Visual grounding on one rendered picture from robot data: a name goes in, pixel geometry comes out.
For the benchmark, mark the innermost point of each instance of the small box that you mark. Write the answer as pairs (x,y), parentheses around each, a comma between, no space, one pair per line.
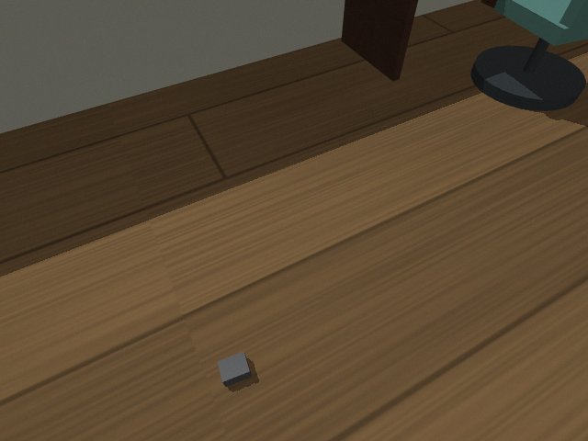
(234,369)

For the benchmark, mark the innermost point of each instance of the office chair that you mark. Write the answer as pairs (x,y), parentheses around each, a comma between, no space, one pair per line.
(533,78)

